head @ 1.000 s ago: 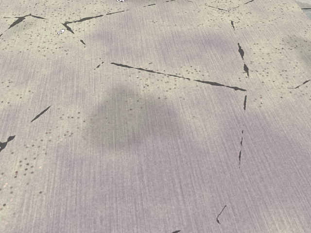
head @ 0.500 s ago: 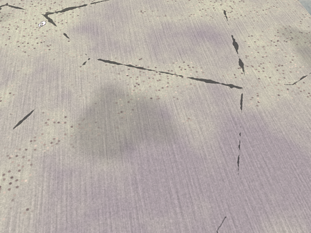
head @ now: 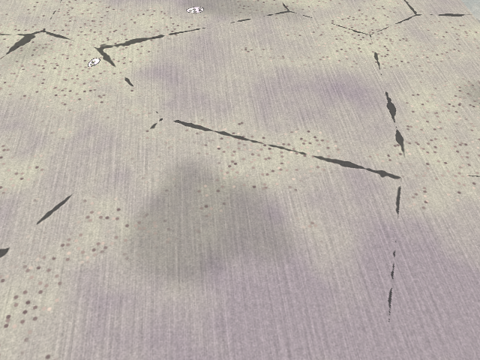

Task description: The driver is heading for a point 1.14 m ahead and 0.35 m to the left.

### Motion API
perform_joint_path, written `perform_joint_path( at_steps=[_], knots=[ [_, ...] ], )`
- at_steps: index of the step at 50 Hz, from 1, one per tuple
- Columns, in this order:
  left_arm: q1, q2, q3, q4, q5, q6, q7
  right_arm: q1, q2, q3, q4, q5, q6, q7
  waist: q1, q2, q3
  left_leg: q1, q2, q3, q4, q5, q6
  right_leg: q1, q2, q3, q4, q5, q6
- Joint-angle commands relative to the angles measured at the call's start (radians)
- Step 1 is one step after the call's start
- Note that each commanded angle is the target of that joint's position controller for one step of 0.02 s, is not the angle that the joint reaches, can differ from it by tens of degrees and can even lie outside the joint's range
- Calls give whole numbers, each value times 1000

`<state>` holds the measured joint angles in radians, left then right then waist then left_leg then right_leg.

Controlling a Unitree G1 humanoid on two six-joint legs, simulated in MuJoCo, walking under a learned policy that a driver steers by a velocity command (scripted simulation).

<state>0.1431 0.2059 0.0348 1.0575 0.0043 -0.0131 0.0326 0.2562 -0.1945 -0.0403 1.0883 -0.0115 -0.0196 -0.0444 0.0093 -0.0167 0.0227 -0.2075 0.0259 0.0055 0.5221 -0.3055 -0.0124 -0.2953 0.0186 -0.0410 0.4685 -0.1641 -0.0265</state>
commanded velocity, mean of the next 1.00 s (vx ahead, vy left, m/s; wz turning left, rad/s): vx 0.17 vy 0.00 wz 0.04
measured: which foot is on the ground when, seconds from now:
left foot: down 0.00-0.52, up 0.54-0.92, down 0.94-1.00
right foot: down 0.00-0.96, up 0.98-1.00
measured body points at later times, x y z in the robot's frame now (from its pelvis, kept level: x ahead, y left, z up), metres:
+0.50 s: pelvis +0.09 -0.02 -0.01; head +0.09 -0.03 +0.44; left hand +0.18 +0.25 -0.14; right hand +0.04 -0.27 -0.17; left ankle -0.02 +0.12 -0.74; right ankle +0.11 -0.12 -0.74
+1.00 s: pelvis +0.25 -0.02 -0.01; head +0.29 -0.01 +0.44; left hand +0.27 +0.25 -0.16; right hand +0.43 -0.26 -0.13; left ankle +0.36 +0.07 -0.74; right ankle +0.13 -0.13 -0.69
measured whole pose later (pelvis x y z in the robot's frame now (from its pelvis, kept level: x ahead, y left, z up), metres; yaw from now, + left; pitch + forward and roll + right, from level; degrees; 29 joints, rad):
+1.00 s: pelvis +0.25 -0.02 -0.01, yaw +2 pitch +1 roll -1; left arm 0.24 0.24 0.04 1.05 0.01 -0.05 0.03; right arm 0.04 -0.23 -0.06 0.89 -0.01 -0.06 0.01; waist 0.02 0.00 0.06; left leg -0.46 -0.03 0.02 0.56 -0.11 0.06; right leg -0.24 0.04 -0.03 0.93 -0.54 0.00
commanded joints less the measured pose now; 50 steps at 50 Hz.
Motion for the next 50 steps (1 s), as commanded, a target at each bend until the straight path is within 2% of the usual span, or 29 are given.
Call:
perform_joint_path(
  at_steps=[1, 11, 12, 13, 14, 16, 17, 19, 21, 22, 24, 25, 26, 27, 28, 29, 30, 31, 32, 34, 38, 40, 43, 45, 46, 47, 48, 49, 50],
  knots=[
    [3, 93, 16, -24, -3, -12, 1, 34, -94, -15, -19, 6, -26, 4, -2, 66, -6, -82, 41, -46, -150, 50, 35, 103, -52, 60, -40, 51, -34],
    [20, 99, 19, 8, -11, 5, 2, 73, -88, -9, -10, 10, -14, 8, -10, 22, -28, -27, 28, -26, -123, 230, 43, 146, -59, 63, -3, 207, -25],
    [38, 88, 17, 21, -11, 8, 3, 97, -81, -8, 3, 11, -12, 8, -12, 28, -48, -13, 22, -21, -136, 136, 49, 153, -44, 45, 5, 116, -25],
    [39, 88, 18, 27, -15, 10, 3, 107, -95, -14, 8, 17, -9, 7, -14, 49, -28, -23, 24, -35, -153, -11, 69, 128, -16, 16, 36, -38, -25],
    [33, 91, 22, 26, -20, 10, 3, 106, -119, -23, 2, 24, -6, 6, -18, 84, 8, -35, 48, -80, -181, -188, 105, 66, 15, -16, 86, -214, -24],
    [-39, 85, 21, -10, -24, -12, -4, 147, -170, -40, -5, 37, -17, 3, -50, 159, 114, -1, 202, -297, -298, -447, 200, -145, 22, -43, 218, -302, -28],
    [-68, 80, 20, -28, -31, -30, -11, 148, -188, -48, -9, 40, -30, 2, -55, 180, 162, 21, 283, -394, -336, -453, 242, -233, -11, -20, 285, -276, -44],
    [-108, 83, 22, -53, -39, -61, -26, 164, -168, -48, -10, 30, -59, 6, -59, 163, 192, 106, 338, -437, -324, -255, 265, -368, -68, 30, 372, -325, -65],
    [-108, 89, 25, -62, -46, -80, -40, 143, -158, -48, -24, 35, -68, 15, -44, 140, 163, 155, 312, -349, -288, -87, 230, -351, -92, 29, 292, -333, -73],
    [-80, 84, 27, -52, -47, -84, -45, 115, -162, -49, -33, 41, -64, 20, -21, 130, 141, 109, 271, -279, -272, -61, 203, -240, -75, -4, 200, -271, -72],
    [103, 92, 48, 28, -40, -79, -47, 61, -174, -50, -53, 41, -56, 29, 64, 127, 66, -105, 167, -143, -179, 65, 155, 165, 28, -96, 89, -62, -54],
    [231, 127, 69, 64, -38, -73, -44, 35, -169, -46, -63, 37, -59, 29, 126, 90, 14, -186, 120, -73, -37, 199, 120, 326, 12, -49, 77, -55, -70],
    [367, 224, 95, 81, -34, -74, -35, -2, -113, -31, -101, 30, -65, 28, 171, -152, -32, -348, 3, 61, 339, 155, 39, 457, -212, 316, -103, -182, -164],
    [435, 254, 86, 88, -21, -85, -47, 7, -48, -16, -133, 36, -83, 23, 159, -309, -111, -514, -95, -12, 627, -256, 21, 542, -407, 764, -298, -267, -297],
    [332, 193, 62, 69, -14, -99, -45, -14, -89, -27, -139, 65, -96, 27, 105, -178, -36, -609, -19, -108, 780, -233, 53, 478, -426, 747, -286, -348, -291],
    [241, 138, 44, 36, -17, -108, -48, -33, -112, -31, -145, 71, -105, 35, 74, -106, 25, -641, 31, -102, 796, -126, 86, 409, -385, 608, -279, -319, -246],
    [176, 123, 32, 11, -11, -110, -55, -32, -120, -37, -136, 59, -110, 32, 43, -42, 52, -601, 65, -83, 751, -37, 94, 337, -340, 473, -267, -97, -206],
    [139, 110, 23, -2, -6, -107, -58, -25, -127, -48, -131, 43, -103, 26, 14, -19, 54, -554, 89, -64, 693, 21, 91, 281, -296, 363, -276, 73, -177],
    [139, 107, 18, 0, -1, -102, -55, -4, -120, -52, -125, 38, -93, 26, -3, -54, 43, -475, 100, -54, 650, 38, 80, 230, -275, 281, -268, 258, -164],
    [177, 99, 10, 12, 5, -91, -41, 2, -96, -52, -123, 34, -73, 29, -16, -52, 29, -424, 78, -12, 570, 65, 48, 215, -225, 158, -249, 530, -150],
    [175, 141, 8, 6, 9, -70, -11, -168, -40, -26, -185, 25, -56, 29, 1, -55, 23, -323, 33, 37, 220, 223, 15, 152, -170, 38, -234, 658, -128],
    [206, 158, 12, 17, 6, -63, -8, -212, -55, -23, -196, 28, -48, 35, 18, -76, -2, -265, 11, 44, 134, 274, 15, 169, -182, 40, -217, 658, -129],
    [183, 158, 20, 18, -4, -57, -4, -223, -92, -24, -201, 28, -44, 47, 4, -80, -10, -240, 7, 26, 84, 275, 54, 227, -226, 36, -163, 649, -133],
    [137, 172, 31, 2, -14, -46, 7, -193, -138, -39, -206, 19, -49, 57, -36, -72, -29, -193, -21, 42, 26, 247, 93, 265, -228, 26, -49, 692, -113],
    [134, 170, 34, -4, -16, -39, 12, -132, -168, -55, -192, 14, -51, 60, -67, -48, -64, -107, -45, 51, -38, 302, 118, 266, -194, 10, 65, 693, -88],
    [161, 171, 35, -17, -2, -38, 15, -67, -231, -76, -191, 9, -51, 57, -84, 30, -129, 46, 23, -52, -47, 638, 159, 186, -130, -30, 249, 539, -35],
    [215, 114, 18, -42, 25, -45, 13, -4, -295, -85, -207, -10, -41, 49, -58, 212, -251, 313, 251, -364, -26, 991, 322, -90, 18, -78, 619, -17, 44],
    [234, 70, 3, -51, 18, -49, -1, 19, -249, -65, -203, -9, -38, 53, -55, 273, -384, 388, 369, -595, -119, 896, 445, -208, 87, 66, 827, -535, 51],
    [206, 119, 19, -61, -8, -48, -11, -32, -219, -58, -219, 11, -39, 56, -41, 190, -316, 302, 314, -554, -165, 504, 402, -287, 25, 130, 890, -498, 33]
  ],
)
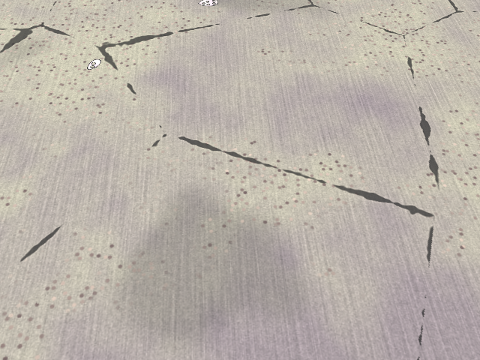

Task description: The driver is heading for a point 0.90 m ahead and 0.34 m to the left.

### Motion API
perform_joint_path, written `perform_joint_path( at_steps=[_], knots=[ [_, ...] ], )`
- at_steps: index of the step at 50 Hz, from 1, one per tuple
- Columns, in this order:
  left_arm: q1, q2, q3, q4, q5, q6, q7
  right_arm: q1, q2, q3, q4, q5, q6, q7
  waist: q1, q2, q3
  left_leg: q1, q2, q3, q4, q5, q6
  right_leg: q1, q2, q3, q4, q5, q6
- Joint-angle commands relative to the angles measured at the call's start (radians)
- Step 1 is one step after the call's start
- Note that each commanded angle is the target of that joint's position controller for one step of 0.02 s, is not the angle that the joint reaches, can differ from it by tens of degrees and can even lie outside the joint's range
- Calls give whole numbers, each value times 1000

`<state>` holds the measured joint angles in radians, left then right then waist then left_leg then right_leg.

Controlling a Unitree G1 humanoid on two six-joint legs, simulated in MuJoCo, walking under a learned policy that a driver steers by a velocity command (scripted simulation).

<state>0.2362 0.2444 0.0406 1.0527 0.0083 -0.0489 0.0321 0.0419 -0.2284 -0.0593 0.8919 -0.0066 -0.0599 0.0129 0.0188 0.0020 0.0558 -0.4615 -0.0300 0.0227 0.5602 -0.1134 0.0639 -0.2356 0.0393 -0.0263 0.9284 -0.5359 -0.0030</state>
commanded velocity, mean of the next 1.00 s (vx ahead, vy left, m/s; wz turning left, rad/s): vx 0.41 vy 0.00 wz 0.53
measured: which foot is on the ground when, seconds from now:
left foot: down 0.00-0.34, up 0.36-0.82, down 0.84-1.00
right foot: up 0.00-0.32, down 0.34-0.82, up 0.84-1.00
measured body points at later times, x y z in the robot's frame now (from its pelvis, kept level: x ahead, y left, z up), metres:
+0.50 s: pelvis +0.12 -0.04 +0.02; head +0.13 -0.06 +0.47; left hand +0.08 +0.26 -0.09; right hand +0.34 -0.26 -0.09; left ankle +0.13 +0.12 -0.64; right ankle +0.13 -0.15 -0.72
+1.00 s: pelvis +0.32 +0.13 +0.01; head +0.35 +0.16 +0.46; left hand +0.24 +0.42 -0.10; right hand +0.58 -0.02 -0.09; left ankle +0.31 +0.21 -0.72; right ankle +0.36 -0.04 -0.63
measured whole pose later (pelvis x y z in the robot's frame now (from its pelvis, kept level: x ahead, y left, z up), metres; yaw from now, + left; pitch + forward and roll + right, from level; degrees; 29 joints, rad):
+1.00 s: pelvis +0.32 +0.13 +0.01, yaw +35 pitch +2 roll +1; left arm 0.24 0.29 0.06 0.80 -0.01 -0.12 0.01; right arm 0.22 -0.28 -0.08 0.69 0.01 -0.05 0.03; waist 0.02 -0.02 0.05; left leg -0.34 -0.10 0.01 0.48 -0.17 0.09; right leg -0.51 -0.11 0.04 1.22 -0.35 0.01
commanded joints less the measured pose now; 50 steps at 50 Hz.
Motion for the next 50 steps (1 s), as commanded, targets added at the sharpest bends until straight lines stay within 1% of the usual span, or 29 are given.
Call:
perform_joint_path(
  at_steps=[1, 2, 3, 6, 13, 16, 17, 18, 19, 20, 21, 23, 25, 28, 31, 34, 37, 39, 40, 41, 42, 43, 44, 45, 46, 47, 48, 49, 50],
  knots=[
    [42, 98, 20, -77, -35, -9, -11, 111, -158, -35, -45, 19, 2, -5, -44, 97, -232, 442, 310, -503, -266, -60, 262, -415, -36, 103, 402, -35, -2],
    [-2, 114, 31, -91, -33, -6, -4, 65, -150, -31, -60, 22, 3, -7, -26, 34, -152, 315, 277, -473, -328, -318, 211, -421, -73, 97, 305, 37, -12],
    [-21, 144, 46, -103, -19, -1, 5, 35, -149, -29, -73, 16, 0, -11, -2, 49, -115, 213, 249, -457, -368, -412, 180, -367, -95, 95, 199, 86, -18],
    [-23, 106, 46, -113, 0, -10, 10, 54, -168, -42, -89, 0, -2, -24, 9, 121, -111, 96, 184, -394, -405, -381, 177, -238, -67, 60, -7, 163, -5],
    [-111, 112, 44, -165, -20, -41, -9, 116, -204, -64, -123, 25, 14, -46, -6, 141, -133, 77, 174, -436, -384, -430, 155, -113, -21, 51, -298, 255, 16],
    [-11, 123, 55, -143, -29, -57, -11, 85, -173, -56, -155, 31, 32, -47, 64, 121, -126, -32, 117, -437, -307, -486, 99, 97, -28, 37, -479, 300, -6],
    [98, 158, 68, -115, -29, -58, -4, 53, -134, -45, -180, 32, 34, -45, 112, 78, -129, -171, 64, -385, -184, -493, 42, 256, -108, 88, -555, 254, -32],
    [187, 213, 79, -100, -17, -53, 7, 87, -22, -19, -183, 35, 32, -38, 104, -123, -185, -289, -43, -218, 175, -444, -18, 381, -344, 331, -637, 58, -79],
    [130, 283, 90, -122, 23, -51, -2, 83, -57, -26, -234, 44, 12, -33, 58, -267, -105, -492, -57, -175, 326, -405, 0, 319, -480, 657, -759, -204, -175],
    [53, 239, 85, -158, 18, -58, 2, 84, -139, -40, -234, 40, -2, -26, 26, -227, -52, -532, 20, -195, 446, -334, 6, 270, -482, 650, -772, -261, -193],
    [9, 183, 71, -174, -5, -60, 6, 111, -165, -50, -215, 32, -3, -19, 13, -185, -32, -545, 35, -193, 486, -251, -2, 262, -432, 548, -775, -190, -161],
    [-18, 160, 61, -185, -12, -60, 4, 141, -143, -51, -189, 18, 4, -14, -3, -137, -24, -486, 68, -159, 534, -138, -28, 218, -356, 352, -786, 22, -109],
    [21, 147, 55, -173, 5, -67, 0, 122, -110, -46, -199, 22, 9, -9, 12, -112, -23, -438, 80, -131, 582, -36, -45, 169, -316, 205, -799, 199, -103],
    [86, 134, 51, -155, 11, -66, -4, 84, -91, -41, -226, 30, 14, -7, 37, -103, -8, -435, 93, -117, 535, 61, -66, 173, -293, 68, -797, 342, -113],
    [110, 151, 51, -159, 8, -58, -3, 5, -76, -31, -271, 30, 14, 8, 62, -109, 20, -388, 107, -71, 360, 130, -75, 179, -294, -19, -801, 418, -115],
    [147, 181, 58, -158, -4, -50, -2, -80, -52, -15, -315, 33, 12, 34, 93, -99, 56, -342, 113, -11, 219, 127, -59, 217, -324, -71, -801, 447, -118],
    [170, 199, 67, -154, -23, -34, -9, -117, -56, -12, -347, 38, 14, 54, 90, -96, 82, -295, 100, 36, 122, 22, -14, 289, -352, -114, -762, 535, -110],
    [164, 228, 76, -159, -32, -22, -9, -87, -86, -25, -356, 33, 16, 61, 45, -127, 41, -159, 40, 93, 80, -75, 32, 312, -357, -159, -646, 913, -96],
    [162, 248, 82, -161, -34, -15, -6, -12, -119, -42, -344, 33, 18, 60, -8, -146, -22, -33, -8, 121, 71, -112, 59, 315, -353, -182, -517, 1150, -88],
    [147, 253, 82, -167, -36, -10, -2, 158, -168, -72, -301, 37, 20, 54, -107, -131, -123, 196, -54, 134, 3, -47, 98, 268, -329, -213, -314, 1257, -65],
    [148, 239, 75, -185, -25, -17, 2, 330, -239, -108, -252, 39, 31, 32, -187, -79, -222, 523, -21, 27, -3, -11, 138, 43, -299, -213, -54, 1081, -22],
    [211, 84, 26, -258, 20, -42, -14, 353, -363, -124, -241, 43, 29, 15, -92, 222, -320, 908, 278, -515, -31, -116, 294, -444, -137, -171, 336, 96, 39],
    [136, 125, 24, -289, -18, -94, -25, 414, -327, -104, -266, 28, 17, 12, -137, 184, -515, 962, 393, -888, -230, -251, 384, -551, -48, 87, 510, -68, 35],
    [17, 179, 42, -324, -60, -112, -30, 397, -251, -81, -240, 12, 6, 17, -161, 119, -378, 901, 352, -726, -251, -160, 313, -655, -97, 116, 518, 37, 12],
    [-4, 167, 35, -332, -52, -119, -26, 341, -216, -70, -239, 24, -2, 17, -125, 81, -266, 744, 309, -585, -247, -88, 279, -647, -136, 103, 449, 117, -6],
    [-2, 169, 39, -316, -20, -118, -17, 253, -187, -58, -258, 24, -6, 18, -75, 10, -190, 567, 261, -471, -245, 54, 247, -566, -170, 104, 365, 169, -6],
    [26, 171, 48, -314, -7, -104, -15, 188, -163, -47, -275, 13, -7, 16, -22, 11, -158, 441, 229, -414, -282, 94, 235, -488, -193, 111, 311, 215, -5],
    [56, 170, 50, -317, -12, -88, -20, 158, -167, -47, -284, 3, -11, 14, 10, 44, -149, 352, 233, -411, -311, 128, 251, -429, -201, 115, 284, 225, 6],
    [71, 159, 49, -317, -11, -74, -23, 145, -162, -46, -281, 7, -18, 13, 23, 40, -131, 303, 230, -382, -330, 171, 258, -411, -205, 107, 245, 227, 20]
  ],
)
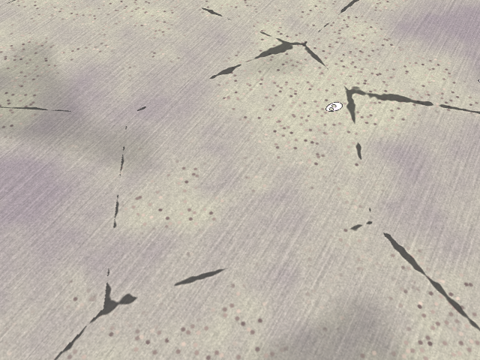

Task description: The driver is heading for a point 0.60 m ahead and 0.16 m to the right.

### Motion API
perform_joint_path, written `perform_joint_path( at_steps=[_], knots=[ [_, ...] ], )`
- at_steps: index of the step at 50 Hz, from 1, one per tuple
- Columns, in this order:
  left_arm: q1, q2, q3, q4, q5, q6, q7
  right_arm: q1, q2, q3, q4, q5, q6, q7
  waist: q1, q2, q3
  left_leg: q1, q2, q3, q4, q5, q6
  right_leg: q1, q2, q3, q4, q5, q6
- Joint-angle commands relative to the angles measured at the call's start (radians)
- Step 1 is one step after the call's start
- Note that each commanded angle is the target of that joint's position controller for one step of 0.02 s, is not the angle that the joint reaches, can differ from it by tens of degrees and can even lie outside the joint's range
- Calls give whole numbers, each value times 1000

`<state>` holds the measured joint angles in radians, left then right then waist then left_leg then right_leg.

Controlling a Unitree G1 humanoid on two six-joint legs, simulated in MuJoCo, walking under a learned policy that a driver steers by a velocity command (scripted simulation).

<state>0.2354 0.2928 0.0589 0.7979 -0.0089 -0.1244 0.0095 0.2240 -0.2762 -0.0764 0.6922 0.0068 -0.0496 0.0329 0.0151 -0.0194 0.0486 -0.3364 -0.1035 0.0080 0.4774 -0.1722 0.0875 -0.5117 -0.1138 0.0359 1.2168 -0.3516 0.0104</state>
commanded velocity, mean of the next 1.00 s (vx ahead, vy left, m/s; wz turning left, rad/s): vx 0.39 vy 0.00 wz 0.02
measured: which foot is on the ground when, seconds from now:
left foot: down 0.00-0.36, up 0.38-0.80, down 0.82-1.00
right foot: up 0.00-0.32, down 0.34-0.84, up 0.86-1.00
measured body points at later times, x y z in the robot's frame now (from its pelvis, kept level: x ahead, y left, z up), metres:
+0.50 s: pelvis +0.29 -0.05 +0.00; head +0.32 -0.06 +0.45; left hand +0.40 +0.22 -0.10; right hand +0.40 -0.32 -0.12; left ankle +0.21 +0.08 -0.64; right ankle +0.35 -0.13 -0.73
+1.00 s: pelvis +0.49 +0.01 +0.00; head +0.52 +0.02 +0.45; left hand +0.59 +0.28 -0.13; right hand +0.65 -0.24 -0.10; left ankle +0.58 +0.11 -0.73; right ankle +0.44 -0.15 -0.69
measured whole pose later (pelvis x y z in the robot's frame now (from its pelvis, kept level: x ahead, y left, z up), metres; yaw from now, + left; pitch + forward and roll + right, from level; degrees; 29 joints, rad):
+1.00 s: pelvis +0.49 +0.01 +0.00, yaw -3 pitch +2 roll +0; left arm 0.26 0.29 0.05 0.77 0.00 0.02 0.03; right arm 0.10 -0.22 -0.03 0.75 -0.03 -0.05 0.03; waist 0.02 -0.03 0.03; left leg -0.40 -0.02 0.01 0.48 -0.11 0.03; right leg -0.41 -0.03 0.06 0.94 -0.53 0.07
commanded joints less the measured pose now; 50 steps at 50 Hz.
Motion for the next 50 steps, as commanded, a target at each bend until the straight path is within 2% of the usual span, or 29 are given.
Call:
perform_joint_path(
  at_steps=[1, 4, 6, 9, 12, 15, 16, 17, 18, 19, 20, 21, 22, 24, 25, 27, 30, 33, 37, 40, 41, 42, 43, 44, 45, 46, 47, 48, 50],
  knots=[
    [65, 100, 28, -63, 14, 13, -3, -29, -109, -26, -70, 0, -34, -10, 31, 53, -104, 136, 290, -317, -261, 274, 231, -126, -50, 31, -85, 66, 18],
    [-48, 63, 13, -102, 29, 17, -5, 13, -125, -27, -36, 3, -38, -27, -1, 52, -50, 75, 235, -208, -283, 328, 194, -131, -32, 0, -299, 268, 38],
    [-122, 43, 1, -117, 25, 9, -15, 41, -131, -27, -19, 5, -36, -32, -36, 61, -39, 63, 199, -156, -276, 288, 155, -76, 2, -19, -479, 432, 27],
    [-226, 45, -4, -148, 4, 2, -31, 112, -149, -28, 14, 13, -37, -31, -87, 76, -14, 108, 232, -187, -276, 159, 144, -47, 40, -25, -613, 535, 8],
    [-281, 75, 4, -182, 3, -3, -45, 156, -154, -29, 40, 16, -28, -33, -99, 83, 3, 257, 294, -244, -210, 189, 135, -117, 51, -9, -681, 439, -30],
    [-232, 99, 15, -188, 4, -6, -51, 157, -168, -33, 50, 12, -12, -38, -59, 115, -23, 353, 316, -262, -119, 397, 102, -45, 85, -35, -719, 293, -74],
    [-146, 119, 28, -168, 6, -7, -47, 140, -167, -31, 46, 11, -7, -39, -7, 112, -80, 354, 280, -231, -16, 577, 83, 88, 119, -71, -750, 297, -100],
    [-2, 158, 45, -140, 13, -8, -41, 128, -145, -19, 36, 4, -6, -39, 61, 98, -196, 271, 228, -188, 171, 603, 52, 331, 73, -37, -716, 366, -145],
    [165, 233, 61, -126, 25, -5, -35, 171, -89, 3, 12, -19, -13, -40, 96, -45, -364, 24, 128, -136, 504, 291, 4, 672, -132, 214, -669, 407, -241],
    [227, 234, 65, -84, 12, 4, -43, 280, -35, 20, 25, 14, -29, -35, 66, -338, -476, -298, -10, -116, 821, -379, -57, 918, -305, 670, -831, 170, -385],
    [205, 150, 41, -94, -9, 11, -42, 205, -136, 1, 24, 28, -39, -31, 97, -179, -374, -429, 55, -192, 902, -382, -52, 871, -277, 685, -893, -43, -335],
    [140, 117, 29, -106, -3, 20, -34, 87, -154, -2, -8, 37, -43, -27, 96, -91, -233, -469, 105, -149, 898, -297, -48, 737, -240, 532, -910, -50, -285],
    [75, 104, 20, -111, 10, 25, -36, 16, -134, 3, -24, 18, -41, -28, 62, 15, -119, -440, 153, -110, 820, -220, -45, 565, -188, 418, -947, 52, -254],
    [29, 82, 11, -117, 23, 16, -41, 33, -117, -2, -17, -2, -34, -29, 8, -20, -65, -329, 204, -105, 710, -152, -52, 395, -127, 302, -982, 292, -242],
    [16, 89, 13, -113, 18, 14, -40, 82, -93, 0, -11, 5, -26, -29, -26, -63, -91, -303, 209, -98, 677, -135, -62, 381, -120, 276, -1005, 273, -255],
    [19, 113, 20, -104, 8, 9, -38, 64, -74, 6, -18, -2, -19, -36, -33, -61, -69, -303, 219, -79, 599, -108, -83, 321, -114, 247, -1048, 311, -282],
    [52, 132, 31, -88, -1, 20, -23, -48, -54, 16, -46, -13, -28, -38, -6, -24, -40, -310, 213, -68, 381, 41, -110, 314, -72, 169, -1069, 342, -263],
    [97, 152, 38, -63, -6, 39, -11, -143, -38, 22, -60, -16, -44, -30, 25, -37, -35, -212, 148, -41, 170, 196, -126, 307, -27, 92, -1004, 578, -217],
    [145, 150, 42, -46, -15, 69, 3, -202, -62, 10, -75, -9, -53, -17, 39, -83, -76, -151, 101, -57, 51, 238, -108, 386, -45, 132, -886, 597, -182],
    [99, 125, 37, -59, -13, 77, 12, -98, -99, -9, -42, -26, -63, -13, -27, -89, -133, 25, 102, -48, -67, 310, -53, 404, -23, 152, -740, 568, -125],
    [113, 88, 25, -71, 0, 72, 12, -40, -142, -20, -36, -41, -68, -20, -42, -36, -201, 189, 186, -98, -58, 567, -14, 344, 37, 122, -615, 475, -83],
    [196, 24, 2, -82, 23, 63, 10, 20, -191, -24, -45, -64, -63, -28, -30, 144, -326, 488, 404, -297, 37, 929, 102, 117, 129, 68, -363, 83, -23],
    [299, 19, -9, -58, 6, 67, 8, 57, -135, -12, -20, -46, -44, -24, -25, 316, -455, 583, 531, -482, 25, 898, 228, 11, 150, 85, -165, -354, 18],
    [289, 100, 11, -45, -6, 80, 5, 39, -95, 1, -19, -22, -31, -15, -32, 214, -405, 504, 485, -486, -16, 672, 213, -27, 119, 125, -92, -364, 34],
    [207, 116, 18, -55, -8, 97, 9, -11, -80, 8, -18, -14, -22, -12, -31, 146, -302, 414, 442, -421, -47, 512, 174, -70, 99, 100, -62, -325, 48],
    [165, 107, 19, -59, -2, 117, 16, -70, -70, 16, -16, -19, -17, -9, -12, 105, -236, 301, 415, -384, -88, 389, 156, -65, 71, 86, -100, -274, 57],
    [129, 104, 21, -68, 11, 139, 24, -131, -55, 25, -21, -28, -12, -8, 8, 89, -183, 173, 382, -341, -149, 259, 137, -7, 44, 77, -164, -224, 60],
    [140, 84, 16, -67, 10, 153, 27, -171, -78, 18, -16, -38, -9, -7, 33, 159, -144, 54, 352, -287, -172, 268, 136, 81, 41, 55, -232, -183, 68],
    [168, 49, 5, -45, 13, 156, 28, -202, -81, 13, -4, -39, 0, -11, 43, 190, -153, -14, 293, -191, -182, 244, 124, 204, 55, 11, -377, -107, 68]
  ],
)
